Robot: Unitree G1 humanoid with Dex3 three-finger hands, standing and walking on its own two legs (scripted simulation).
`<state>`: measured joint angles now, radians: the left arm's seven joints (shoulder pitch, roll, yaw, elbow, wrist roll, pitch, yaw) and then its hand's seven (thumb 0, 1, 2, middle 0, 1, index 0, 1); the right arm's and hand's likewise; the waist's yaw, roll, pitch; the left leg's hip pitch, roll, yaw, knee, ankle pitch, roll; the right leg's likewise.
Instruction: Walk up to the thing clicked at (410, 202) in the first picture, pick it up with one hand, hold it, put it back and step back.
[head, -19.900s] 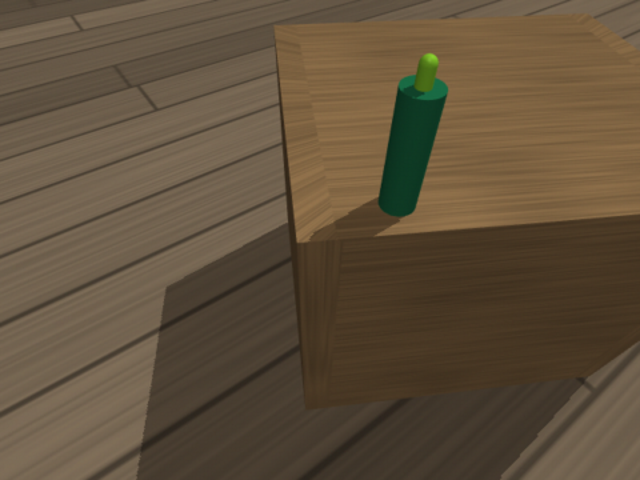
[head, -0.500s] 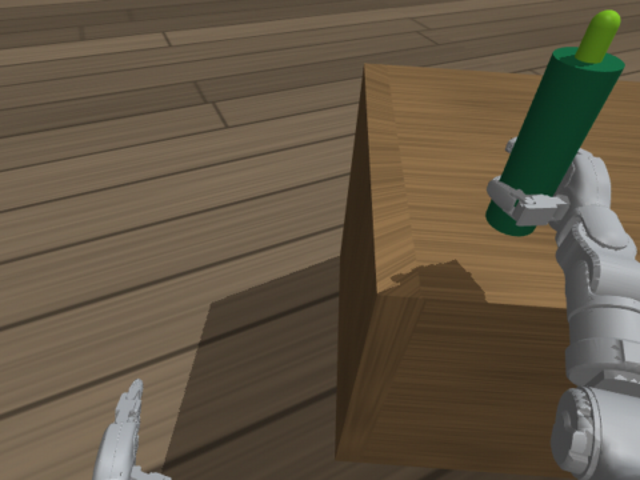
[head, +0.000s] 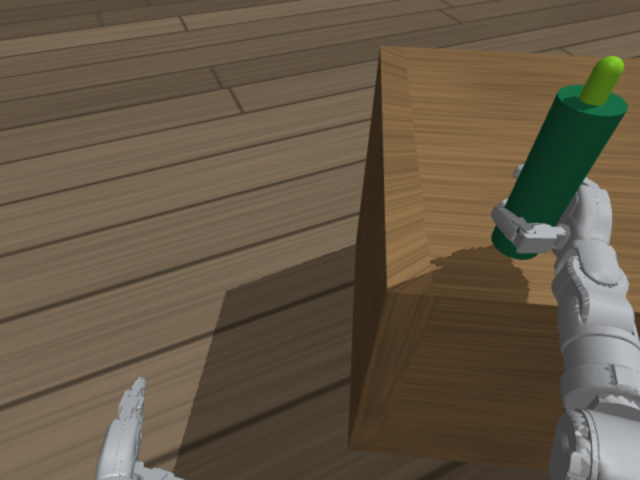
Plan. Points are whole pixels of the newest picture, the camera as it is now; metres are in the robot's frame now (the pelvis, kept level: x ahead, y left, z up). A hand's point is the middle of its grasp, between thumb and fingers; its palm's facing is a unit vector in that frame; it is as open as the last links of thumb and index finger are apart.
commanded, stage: lower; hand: right
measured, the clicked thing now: (554, 168) +0.42 -0.22 +0.20
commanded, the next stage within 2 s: loosen in 0.58 s
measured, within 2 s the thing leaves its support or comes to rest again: rests again in 0.52 s
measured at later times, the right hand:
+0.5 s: hand (521, 231) +0.42 -0.22 +0.10, palm faces +0.20 +0.98 +0.01, open 8.8 cm
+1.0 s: hand (518, 234) +0.42 -0.22 +0.09, palm faces +0.19 +0.98 +0.01, open 9.2 cm
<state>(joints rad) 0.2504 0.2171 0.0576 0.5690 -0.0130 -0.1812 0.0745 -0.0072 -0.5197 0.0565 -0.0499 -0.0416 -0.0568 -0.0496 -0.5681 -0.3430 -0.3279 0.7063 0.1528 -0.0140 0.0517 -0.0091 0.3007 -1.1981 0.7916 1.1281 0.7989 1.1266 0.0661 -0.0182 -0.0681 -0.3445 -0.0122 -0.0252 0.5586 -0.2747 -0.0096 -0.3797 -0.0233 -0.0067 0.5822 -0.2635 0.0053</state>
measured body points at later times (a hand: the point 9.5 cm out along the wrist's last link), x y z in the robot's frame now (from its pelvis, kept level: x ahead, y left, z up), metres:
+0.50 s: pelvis +0.00 +0.00 -0.01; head +0.02 +0.00 +0.44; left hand +0.14 +0.27 -0.07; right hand +0.40 -0.27 +0.10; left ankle +0.01 +0.13 -0.73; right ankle +0.02 -0.12 -0.73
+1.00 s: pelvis -0.01 +0.00 -0.01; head +0.02 -0.01 +0.44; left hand +0.14 +0.26 -0.07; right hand +0.40 -0.27 +0.10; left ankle +0.01 +0.13 -0.73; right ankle +0.02 -0.12 -0.73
